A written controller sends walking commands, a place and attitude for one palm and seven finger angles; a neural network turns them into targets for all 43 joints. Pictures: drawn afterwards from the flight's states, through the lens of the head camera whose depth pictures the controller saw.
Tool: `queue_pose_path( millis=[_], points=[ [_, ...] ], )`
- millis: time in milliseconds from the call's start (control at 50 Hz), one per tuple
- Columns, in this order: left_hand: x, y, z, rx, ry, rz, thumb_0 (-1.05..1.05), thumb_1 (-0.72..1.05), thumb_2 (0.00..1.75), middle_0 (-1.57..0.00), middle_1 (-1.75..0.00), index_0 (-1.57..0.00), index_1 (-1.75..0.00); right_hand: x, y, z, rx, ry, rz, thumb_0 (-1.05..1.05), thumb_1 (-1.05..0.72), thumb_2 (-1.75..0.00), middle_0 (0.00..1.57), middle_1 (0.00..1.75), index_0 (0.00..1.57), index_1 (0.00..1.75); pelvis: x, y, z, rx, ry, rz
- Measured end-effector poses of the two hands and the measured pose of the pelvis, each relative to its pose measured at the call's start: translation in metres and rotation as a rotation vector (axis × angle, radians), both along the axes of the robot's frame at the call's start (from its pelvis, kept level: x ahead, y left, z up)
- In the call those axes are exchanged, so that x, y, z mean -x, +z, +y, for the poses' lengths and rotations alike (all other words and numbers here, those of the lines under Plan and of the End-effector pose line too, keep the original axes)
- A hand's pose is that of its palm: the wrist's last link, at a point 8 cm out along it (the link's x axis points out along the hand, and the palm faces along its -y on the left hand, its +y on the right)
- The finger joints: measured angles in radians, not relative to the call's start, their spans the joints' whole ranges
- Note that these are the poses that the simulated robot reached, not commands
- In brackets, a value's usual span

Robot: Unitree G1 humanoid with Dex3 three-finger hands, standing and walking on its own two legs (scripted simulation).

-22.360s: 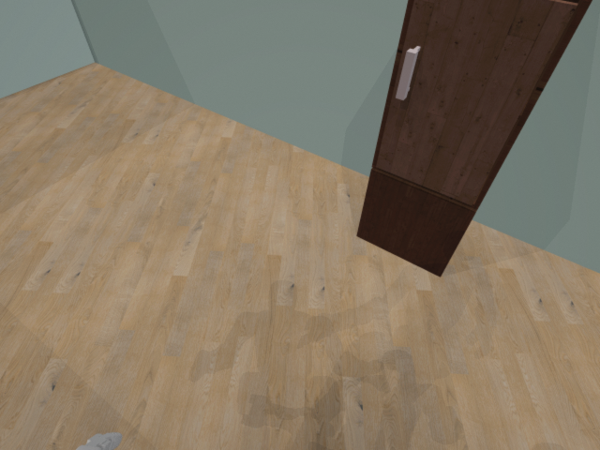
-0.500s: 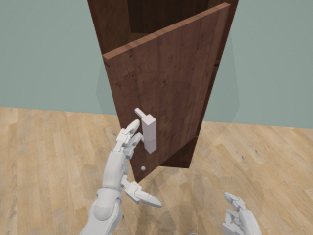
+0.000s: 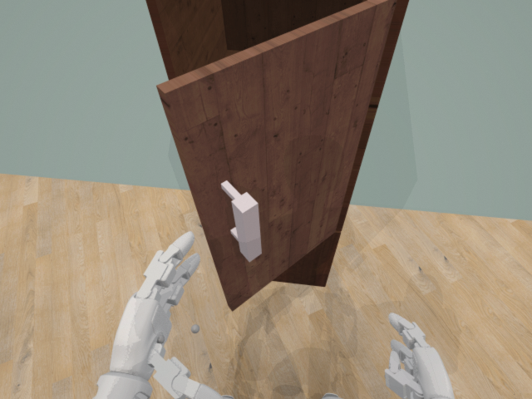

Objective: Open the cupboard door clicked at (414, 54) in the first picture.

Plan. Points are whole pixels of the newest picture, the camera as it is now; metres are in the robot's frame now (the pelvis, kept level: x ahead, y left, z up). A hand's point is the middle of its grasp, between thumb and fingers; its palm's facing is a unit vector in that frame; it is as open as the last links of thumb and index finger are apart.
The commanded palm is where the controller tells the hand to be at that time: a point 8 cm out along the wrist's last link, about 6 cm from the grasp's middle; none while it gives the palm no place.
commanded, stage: draw the hand back to the body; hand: left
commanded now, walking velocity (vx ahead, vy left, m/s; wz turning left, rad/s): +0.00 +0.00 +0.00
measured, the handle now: (239, 221) +0.36 +0.07 +0.08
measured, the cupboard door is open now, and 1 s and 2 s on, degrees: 46 46 46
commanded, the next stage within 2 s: step back with the hand held close in 1.68 s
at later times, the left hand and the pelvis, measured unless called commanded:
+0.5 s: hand (144, 314) +0.20 +0.15 +0.12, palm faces -0.09 -0.99 -0.07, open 16.3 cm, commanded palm +0.17 +0.22 +0.13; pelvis -0.01 +0.02 +0.01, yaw -1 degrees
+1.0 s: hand (36, 282) +0.21 +0.25 +0.17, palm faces +0.29 -0.88 -0.38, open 12.8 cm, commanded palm +0.16 +0.30 +0.19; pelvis +0.02 +0.04 +0.05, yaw -1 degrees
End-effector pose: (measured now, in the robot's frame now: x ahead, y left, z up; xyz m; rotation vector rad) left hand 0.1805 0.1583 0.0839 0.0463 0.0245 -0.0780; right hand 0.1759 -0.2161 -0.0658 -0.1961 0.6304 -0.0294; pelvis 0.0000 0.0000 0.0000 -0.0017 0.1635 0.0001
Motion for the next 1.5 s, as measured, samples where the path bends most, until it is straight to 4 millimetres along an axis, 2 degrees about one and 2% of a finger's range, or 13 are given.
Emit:
queue_pose_path(
  millis=[160, 220, 340, 520, 620, 660, 740, 840, 980, 1140, 1360, 1500],
  points=[
    [-0.001, -0.004, -0.001, 0.001, -0.044, -0.015, -0.02, -0.5, 0.3, -0.15, -0.3, -0.15, -0.3, 0.016, -0.005, -0.007, 0.017, -0.024, -0.007, 0.02, -0.91, -0.9, 0.2, 0.3, 0.2, 0.3, 0.011, -0.006, 0.0, 0.002, -0.001, 0.003],
    [-0.004, 0.001, 0.008, -0.025, -0.036, -0.023, -0.02, -0.5, 0.3, -0.15, -0.3, -0.15, -0.3, 0.022, -0.005, -0.007, 0.015, -0.043, -0.005, 0.02, -0.91, -0.9, 0.2, 0.3, 0.2, 0.3, 0.014, -0.004, 0.0, 0.003, -0.006, -0.006],
    [-0.007, 0.026, 0.036, -0.039, 0.019, -0.062, -0.02, -0.5, 0.3, -0.15, -0.3, -0.16, -0.3, 0.029, 0.004, -0.002, 0.005, -0.064, -0.023, 0.02, -0.91, -0.9, 0.2, 0.3, 0.2, 0.3, 0.012, 0.004, 0.005, 0.01, -0.008, -0.035],
    [-0.002, 0.037, 0.054, -0.025, -0.013, -0.018, -0.02, -0.5, 0.3, -0.15, -0.3, -0.15, -0.3, 0.018, 0.024, 0.012, 0.016, -0.046, -0.09, 0.02, -0.91, -0.9, 0.2, 0.3, 0.2, 0.3, 0.007, 0.015, 0.018, 0.019, -0.007, -0.072],
    [0.004, 0.049, 0.074, -0.039, 0.032, -0.04, -0.02, -0.47, 0.32, -0.15, -0.3, -0.16, -0.3, 0.006, 0.034, 0.023, 0.015, -0.025, -0.124, 0.02, -0.91, -0.9, 0.2, 0.3, 0.2, 0.3, 0.003, 0.019, 0.024, 0.024, -0.005, -0.093],
    [0.005, 0.058, 0.083, -0.126, 0.088, -0.053, -0.02, -0.44, 0.33, -0.15, -0.3, -0.16, -0.3, 0.002, 0.038, 0.028, 0.024, -0.014, -0.123, 0.02, -0.91, -0.9, 0.2, 0.3, 0.2, 0.3, 0.001, 0.022, 0.026, 0.024, -0.007, -0.107],
    [0.01, 0.074, 0.096, -0.22, 0.203, -0.068, -0.02, -0.35, 0.37, -0.16, -0.3, -0.16, -0.3, -0.004, 0.043, 0.039, 0.029, 0.002, -0.107, 0.02, -0.91, -0.9, 0.21, 0.3, 0.2, 0.3, -0.004, 0.03, 0.03, 0.026, -0.004, -0.13],
    [0.012, 0.083, 0.109, -0.274, 0.28, -0.061, -0.01, -0.2, 0.44, -0.16, -0.3, -0.17, -0.3, -0.007, 0.044, 0.049, 0.025, 0.014, -0.067, 0.02, -0.91, -0.9, 0.21, 0.3, 0.2, 0.3, -0.008, 0.039, 0.035, 0.024, -0.008, -0.156],
    [0.007, 0.097, 0.134, -0.344, 0.362, -0.061, -0.01, 0.04, 0.54, -0.17, -0.3, -0.18, -0.3, -0.009, 0.043, 0.053, 0.03, 0.016, -0.017, 0.02, -0.9, -0.9, 0.21, 0.3, 0.2, 0.3, -0.014, 0.048, 0.038, 0.022, -0.013, -0.188],
    [0.005, 0.129, 0.149, -0.405, 0.418, -0.15, 0.0, 0.32, 0.65, -0.18, -0.3, -0.19, -0.3, -0.014, 0.046, 0.044, 0.034, 0.007, 0.001, 0.02, -0.9, -0.9, 0.21, 0.3, 0.2, 0.3, -0.02, 0.055, 0.037, 0.019, -0.021, -0.209],
    [0.01, 0.149, 0.167, -0.449, 0.52, -0.202, 0.0, 0.69, 0.82, -0.2, -0.3, -0.2, -0.3, -0.016, 0.05, 0.024, 0.055, -0.019, 0.016, 0.02, -0.91, -0.9, 0.21, 0.3, 0.2, 0.3, -0.018, 0.058, 0.027, 0.017, -0.026, -0.23],
    [0.013, 0.141, 0.157, -0.418, 0.514, -0.178, 0.01, 0.83, 0.88, -0.2, -0.3, -0.21, -0.3, -0.011, 0.048, 0.015, 0.053, -0.028, 0.029, 0.02, -0.91, -0.9, 0.21, 0.3, 0.2, 0.3, -0.013, 0.059, 0.02, 0.016, -0.026, -0.239]
  ],
)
